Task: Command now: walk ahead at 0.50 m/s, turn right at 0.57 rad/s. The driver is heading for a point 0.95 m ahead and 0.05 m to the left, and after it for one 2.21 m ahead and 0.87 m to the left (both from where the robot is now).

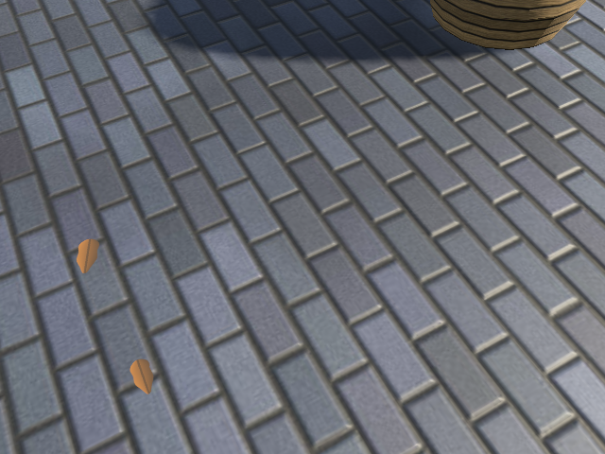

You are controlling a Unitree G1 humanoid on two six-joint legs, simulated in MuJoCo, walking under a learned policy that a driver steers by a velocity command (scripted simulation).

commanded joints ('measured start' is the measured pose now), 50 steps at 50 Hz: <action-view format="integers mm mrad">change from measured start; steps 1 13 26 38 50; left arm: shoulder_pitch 180 229 234 -14 320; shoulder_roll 147 131 142 26 271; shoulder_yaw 39 23 -1 -25 56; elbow -22 6 6 -64 -22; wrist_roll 3 7 -16 18 45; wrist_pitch -29 -33 -43 -37 -61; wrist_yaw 6 54 48 41 33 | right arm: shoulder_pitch -90 -285 91 63 193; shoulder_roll -119 -43 -109 -139 -33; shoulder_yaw -14 5 -21 -14 24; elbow -130 -193 -120 -81 -81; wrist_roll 12 -22 -4 -10 -22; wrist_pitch -76 -34 -40 -22 7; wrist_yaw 4 22 43 17 4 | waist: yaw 72 95 -75 -31 136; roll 9 -75 132 61 -151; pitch -182 -57 -222 -56 -427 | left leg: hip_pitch -575 -331 434 91 -295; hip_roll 25 -10 268 99 -62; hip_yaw -138 -76 -624 -154 -67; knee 173 -531 -825 -988 -91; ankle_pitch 102 658 109 584 353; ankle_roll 44 -26 275 225 57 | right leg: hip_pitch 587 275 -281 -163 863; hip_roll -300 -155 -33 -153 -394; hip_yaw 578 252 234 88 465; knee -382 -458 658 57 -153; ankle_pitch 9 187 -275 221 150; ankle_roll -214 -108 55 119 -127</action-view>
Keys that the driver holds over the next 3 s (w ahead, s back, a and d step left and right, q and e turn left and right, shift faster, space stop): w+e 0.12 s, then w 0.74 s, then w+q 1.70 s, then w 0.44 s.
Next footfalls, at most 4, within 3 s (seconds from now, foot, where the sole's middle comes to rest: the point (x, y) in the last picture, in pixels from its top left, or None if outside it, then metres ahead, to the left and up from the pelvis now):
0.44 left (269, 445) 0.45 0.11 -0.75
0.98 right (393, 333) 0.70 -0.18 -0.75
1.52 left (286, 238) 0.98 0.07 -0.75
2.00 right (325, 148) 1.31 -0.05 -0.75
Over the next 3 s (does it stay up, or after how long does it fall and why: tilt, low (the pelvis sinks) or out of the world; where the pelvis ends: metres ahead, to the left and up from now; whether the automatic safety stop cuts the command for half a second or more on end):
stays up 1.53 0.35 0.01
